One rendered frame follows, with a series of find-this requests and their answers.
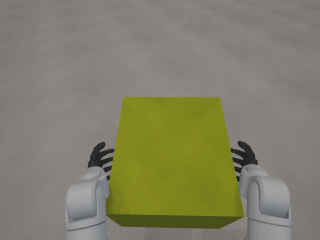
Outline robot right hand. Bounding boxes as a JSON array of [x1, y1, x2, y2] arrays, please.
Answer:
[[230, 141, 258, 182]]

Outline robot left hand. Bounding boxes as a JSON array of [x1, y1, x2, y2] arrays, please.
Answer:
[[87, 142, 115, 181]]

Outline left robot forearm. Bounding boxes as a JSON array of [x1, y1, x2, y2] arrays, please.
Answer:
[[65, 166, 110, 240]]

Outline carton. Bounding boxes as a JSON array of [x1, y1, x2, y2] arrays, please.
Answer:
[[105, 97, 245, 229]]

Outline right robot forearm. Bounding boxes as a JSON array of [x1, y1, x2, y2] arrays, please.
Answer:
[[238, 164, 292, 240]]

